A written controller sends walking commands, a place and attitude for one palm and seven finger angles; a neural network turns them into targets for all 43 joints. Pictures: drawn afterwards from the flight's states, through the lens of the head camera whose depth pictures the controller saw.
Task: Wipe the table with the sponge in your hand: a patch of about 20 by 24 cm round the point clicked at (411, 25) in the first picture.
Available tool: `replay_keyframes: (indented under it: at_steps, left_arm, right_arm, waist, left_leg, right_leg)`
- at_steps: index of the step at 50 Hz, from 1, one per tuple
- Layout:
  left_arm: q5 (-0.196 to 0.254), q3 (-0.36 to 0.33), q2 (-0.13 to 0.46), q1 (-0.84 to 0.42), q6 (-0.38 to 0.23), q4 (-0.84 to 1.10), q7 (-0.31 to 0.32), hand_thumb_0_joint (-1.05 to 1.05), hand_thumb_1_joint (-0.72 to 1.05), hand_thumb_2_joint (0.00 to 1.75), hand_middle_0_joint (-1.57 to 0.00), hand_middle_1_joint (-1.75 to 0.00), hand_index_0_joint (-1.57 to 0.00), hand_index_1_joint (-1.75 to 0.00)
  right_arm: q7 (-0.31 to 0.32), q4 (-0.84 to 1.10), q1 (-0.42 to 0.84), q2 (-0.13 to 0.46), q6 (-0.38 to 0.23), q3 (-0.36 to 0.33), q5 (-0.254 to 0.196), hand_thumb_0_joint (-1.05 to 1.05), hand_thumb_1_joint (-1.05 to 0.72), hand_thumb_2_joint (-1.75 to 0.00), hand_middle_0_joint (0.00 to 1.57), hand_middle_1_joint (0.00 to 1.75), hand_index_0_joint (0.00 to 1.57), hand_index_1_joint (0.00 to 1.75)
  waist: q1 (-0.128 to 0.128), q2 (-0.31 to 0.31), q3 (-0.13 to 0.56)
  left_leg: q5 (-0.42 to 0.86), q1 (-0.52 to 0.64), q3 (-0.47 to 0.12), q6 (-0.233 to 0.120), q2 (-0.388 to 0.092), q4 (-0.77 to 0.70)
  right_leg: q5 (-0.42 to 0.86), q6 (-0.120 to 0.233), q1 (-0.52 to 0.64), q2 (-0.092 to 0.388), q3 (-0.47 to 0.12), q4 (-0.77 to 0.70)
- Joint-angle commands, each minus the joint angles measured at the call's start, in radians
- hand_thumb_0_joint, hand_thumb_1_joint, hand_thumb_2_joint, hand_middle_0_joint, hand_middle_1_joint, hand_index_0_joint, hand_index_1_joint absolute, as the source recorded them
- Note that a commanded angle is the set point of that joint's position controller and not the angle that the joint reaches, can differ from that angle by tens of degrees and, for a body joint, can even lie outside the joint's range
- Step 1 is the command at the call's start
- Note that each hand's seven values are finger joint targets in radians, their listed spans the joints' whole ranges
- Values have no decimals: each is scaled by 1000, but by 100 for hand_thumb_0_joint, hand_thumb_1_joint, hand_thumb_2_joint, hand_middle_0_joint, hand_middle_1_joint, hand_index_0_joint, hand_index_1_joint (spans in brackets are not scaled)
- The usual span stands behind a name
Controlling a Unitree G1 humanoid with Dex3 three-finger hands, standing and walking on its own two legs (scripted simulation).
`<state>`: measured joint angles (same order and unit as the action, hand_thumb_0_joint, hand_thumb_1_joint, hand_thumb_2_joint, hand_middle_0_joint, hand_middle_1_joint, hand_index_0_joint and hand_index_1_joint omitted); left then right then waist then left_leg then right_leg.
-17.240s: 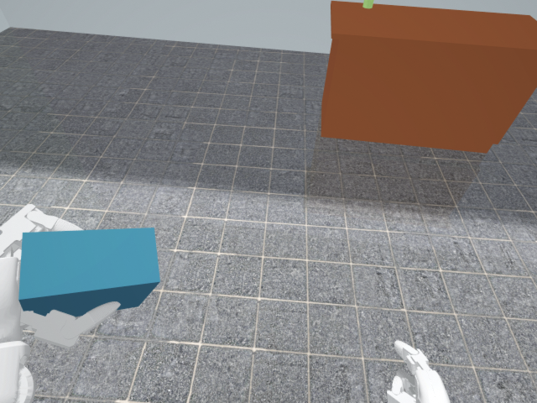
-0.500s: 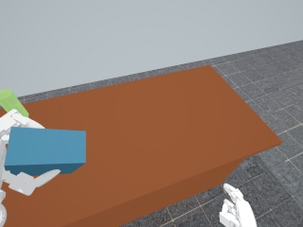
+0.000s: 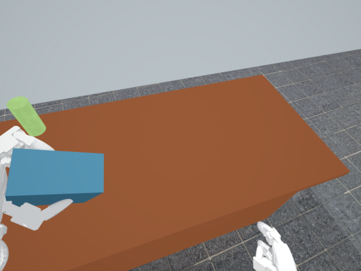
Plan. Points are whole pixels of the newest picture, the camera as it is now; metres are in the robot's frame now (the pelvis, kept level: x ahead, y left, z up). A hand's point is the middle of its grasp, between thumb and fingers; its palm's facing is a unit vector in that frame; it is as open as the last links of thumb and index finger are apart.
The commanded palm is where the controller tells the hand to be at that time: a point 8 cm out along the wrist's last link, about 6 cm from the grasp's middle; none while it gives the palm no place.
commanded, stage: come to a stop and stand still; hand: left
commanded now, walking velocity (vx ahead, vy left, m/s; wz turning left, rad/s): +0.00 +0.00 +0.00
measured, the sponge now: (68, 180) +0.23 +0.22 +0.13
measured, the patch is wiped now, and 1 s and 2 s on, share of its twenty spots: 0.00 0.00 0.00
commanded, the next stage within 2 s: look again from close up in 0.02 s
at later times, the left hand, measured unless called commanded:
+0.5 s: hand (46, 173) +0.23 +0.25 +0.15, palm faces +0.25 -0.80 -0.55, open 10.5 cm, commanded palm +0.16 +0.27 +0.17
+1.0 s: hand (28, 193) +0.19 +0.25 +0.16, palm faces +0.42 -0.59 -0.69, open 10.5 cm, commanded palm +0.16 +0.26 +0.17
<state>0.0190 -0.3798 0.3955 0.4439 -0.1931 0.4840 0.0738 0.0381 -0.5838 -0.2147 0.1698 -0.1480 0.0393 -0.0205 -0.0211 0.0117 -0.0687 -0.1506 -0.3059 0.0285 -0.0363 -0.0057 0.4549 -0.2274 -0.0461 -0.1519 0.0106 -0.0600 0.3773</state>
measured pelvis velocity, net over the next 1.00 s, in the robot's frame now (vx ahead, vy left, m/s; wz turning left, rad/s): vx -0.03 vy -0.04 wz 0.06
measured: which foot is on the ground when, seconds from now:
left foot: down 0.00-1.00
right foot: down 0.00-1.00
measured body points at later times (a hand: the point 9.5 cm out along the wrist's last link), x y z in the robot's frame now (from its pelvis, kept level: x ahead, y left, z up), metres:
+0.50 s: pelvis +0.00 -0.01 -0.01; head +0.05 +0.03 +0.44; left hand +0.21 +0.29 +0.17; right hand +0.18 -0.24 -0.07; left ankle +0.06 +0.09 -0.74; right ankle -0.01 -0.16 -0.74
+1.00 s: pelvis -0.03 -0.04 -0.03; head -0.02 -0.05 +0.42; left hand +0.17 +0.28 +0.19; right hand +0.19 -0.24 -0.11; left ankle +0.06 +0.09 -0.74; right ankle -0.02 -0.15 -0.74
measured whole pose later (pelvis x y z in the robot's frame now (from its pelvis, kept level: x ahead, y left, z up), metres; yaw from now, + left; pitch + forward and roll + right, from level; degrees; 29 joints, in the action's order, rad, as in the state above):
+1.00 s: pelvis -0.03 -0.04 -0.03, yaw +4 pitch -1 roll -2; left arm -0.17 -0.38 0.55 0.21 -0.06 0.35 0.02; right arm 0.03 -0.61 -0.15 0.22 -0.08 0.02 0.01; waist -0.08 -0.05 -0.03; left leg -0.22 -0.48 -0.06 0.02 -0.03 0.70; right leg -0.37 0.02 -0.34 -0.01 0.08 0.71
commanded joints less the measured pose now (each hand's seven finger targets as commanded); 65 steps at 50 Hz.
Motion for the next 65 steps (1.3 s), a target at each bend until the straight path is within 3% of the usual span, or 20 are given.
replay_keyframes:
  at_steps: [1, 5, 6, 7, 8, 13, 17, 22, 23, 24, 25, 28, 33, 37, 38, 44, 51, 55, 60, 65]
  left_arm:
    - [10, -88, 145, -70, -67, 219, 17, 0, 10, 130, -120, -160, -120, -160]
    - [8, -93, 157, -84, -72, 252, 21, 0, 10, 130, -120, -160, -120, -160]
    - [-110, -676, 935, -1028, -174, 410, 24, 0, 10, 130, -120, -160, -120, -160]
    - [-8, -250, 301, -469, -140, -122, -9, 0, 10, 130, -120, -160, -120, -160]
    - [23, -233, 245, -292, -120, 36, 7, 0, 10, 130, -120, -160, -120, -160]
    - [40, -59, 101, -59, -137, 154, -15, 0, 10, 130, -120, -160, -120, -160]
    - [38, -124, 186, -30, -146, 163, 0, 0, 10, 130, -120, -160, -120, -160]
    - [42, -202, 245, -120, -181, 210, 9, 0, 10, 130, -120, -160, -120, -160]
    - [-5, -513, 993, -1041, -299, 567, 23, 0, 10, 130, -120, -160, -120, -160]
    - [-118, -351, 555, -677, -99, 117, -43, 0, 10, 130, -120, -160, -120, -160]
    - [-55, -128, 329, -522, -80, 142, -62, 0, 10, 130, -120, -160, -120, -160]
    - [94, -68, 139, -215, 72, 69, -174, 0, 10, 130, -120, -160, -120, -160]
    - [-60, 29, 214, -137, 240, 106, -215, 0, 10, 130, -120, -160, -120, -160]
    - [-115, -135, 347, -235, 124, 171, -145, 0, 10, 130, -120, -160, -120, -160]
    - [-115, -241, 462, -340, 85, 243, -109, 0, 10, 130, -120, -160, -120, -160]
    - [-165, -166, 369, -388, -17, 176, 2, 0, 10, 130, -120, -160, -120, -160]
    - [-211, 21, 380, -379, 252, -85, -143, 0, 10, 130, -120, -160, -120, -160]
    - [-255, -39, 460, -412, 204, -24, -181, 0, 10, 130, -120, -160, -120, -160]
    - [-264, -190, 528, -392, 35, 83, -89, 0, 10, 130, -120, -160, -120, -160]
    - [-319, -163, 473, -216, 137, -30, 8, 0, 10, 130, -120, -160, -120, -160]
  right_arm:
    - [12, 152, 64, 144, -55, -66, -1, 0, -90, -90, 20, 30, 20, 30]
    - [14, 155, 68, 144, -58, -69, -3, 0, -90, -90, 20, 30, 20, 30]
    - [3, 127, 33, 179, -87, -87, 68, 0, -90, -90, 20, 30, 20, 30]
    - [6, 68, 88, 60, -83, -40, 32, 0, -90, -90, 20, 30, 20, 30]
    - [-3, 129, 86, 138, -79, -99, 7, 0, -90, -90, 20, 30, 20, 30]
    - [-42, 152, 96, 144, -101, -90, -11, 0, -90, -90, 20, 30, 20, 30]
    - [-26, 161, 97, 151, -93, -84, 1, 0, -90, -90, 20, 30, 20, 30]
    - [8, 166, 93, 149, -82, -79, 8, 0, -90, -90, 20, 30, 20, 30]
    - [72, 204, -50, 243, -61, 0, -53, 0, -90, -90, 20, 30, 20, 30]
    - [28, 112, 120, 168, -87, -102, 68, 0, -90, -90, 20, 30, 20, 30]
    - [-29, 153, 146, 177, -105, -63, 75, 0, -90, -90, 20, 30, 20, 30]
    - [-45, 114, 114, 205, -112, -87, 25, 0, -90, -90, 20, 30, 20, 30]
    - [-54, 164, 182, 204, -53, -59, -4, 0, -90, -90, 20, 30, 20, 30]
    - [-27, 197, 193, 192, -9, -62, 42, 0, -90, -90, 20, 30, 20, 30]
    - [-18, 186, 208, 194, -5, -66, 31, 0, -90, -90, 20, 30, 20, 30]
    - [-11, 135, 186, 151, -9, -67, 50, 0, -90, -90, 20, 30, 20, 30]
    - [42, 177, 183, 198, 44, -56, 0, 0, -90, -90, 20, 30, 20, 30]
    - [62, 200, 203, 185, 40, -57, 4, 0, -90, -90, 20, 30, 20, 30]
    - [57, 180, 209, 166, 28, -77, 28, 0, -90, -90, 20, 30, 20, 30]
    - [36, 178, 174, 190, 66, -97, 19, 0, -90, -90, 20, 30, 20, 30]
  waist:
    - [14, -115, 178]
    - [13, -121, 189]
    - [-43, 90, 54]
    - [10, 111, 204]
    - [-21, -58, 231]
    - [-21, -97, 208]
    - [-17, 62, 138]
    - [-2, -79, 134]
    - [27, -442, 217]
    - [-65, -408, 392]
    - [-25, -343, 336]
    - [-61, -242, 480]
    - [-53, -38, 158]
    - [-30, 75, 169]
    - [-35, 26, 212]
    - [-31, -291, 289]
    - [-16, -65, 151]
    - [-26, 21, 158]
    - [-50, -71, 221]
    - [-71, -125, 192]
  left_leg:
    - [-116, 175, -109, 0, -114, -123]
    - [-80, 178, -109, -1, -109, -116]
    - [-61, -32, -33, -5, -110, 45]
    - [37, 159, -46, 6, -20, 30]
    - [87, 246, -31, 16, -46, -12]
    - [74, 190, -46, 2, -73, -42]
    - [-80, 112, -54, 13, -60, -53]
    - [-108, 109, -80, 4, -72, -84]
    - [-279, -70, -81, -18, -97, -57]
    - [-5, 244, -25, 55, -45, -19]
    - [224, 258, -74, 97, -23, 4]
    - [393, 420, -69, 72, -56, 90]
    - [68, 149, -52, 44, -36, 20]
    - [-68, 87, -73, 31, -31, 26]
    - [-144, 99, -77, 34, -33, 27]
    - [-263, 96, -63, 49, -1, 95]
    - [-314, -24, -31, 22, 11, 103]
    - [-230, -4, -33, 15, 14, 164]
    - [-165, 2, -51, 29, 13, 250]
    - [-122, -58, -52, 38, 0, 258]
  right_leg:
    - [70, 66, -70, 16, 35, -45]
    - [88, 69, -59, 18, 30, -36]
    - [131, 82, -156, 84, -51, -114]
    - [110, 108, -169, 79, -83, -48]
    - [164, 112, -115, 53, -82, -20]
    - [123, 70, -61, 40, -40, 0]
    - [41, 64, -94, 43, -35, -61]
    - [23, 66, -91, 33, -22, -37]
    - [-44, 8, 29, 2, 34, 159]
    - [53, 103, -97, -19, 111, 225]
    - [82, 92, -160, -50, 151, 169]
    - [128, 67, -163, -37, 153, 159]
    - [98, 62, -205, -40, 174, 142]
    - [-12, 49, -245, -41, 173, 155]
    - [-55, 50, -258, -50, 155, 170]
    - [-134, 66, -305, -37, 150, 193]
    - [-262, 45, -294, -5, 106, 102]
    - [-319, 41, -305, 0, 58, 78]
    - [-328, 63, -311, 12, -3, 83]
    - [-196, 76, -279, 33, -52, 125]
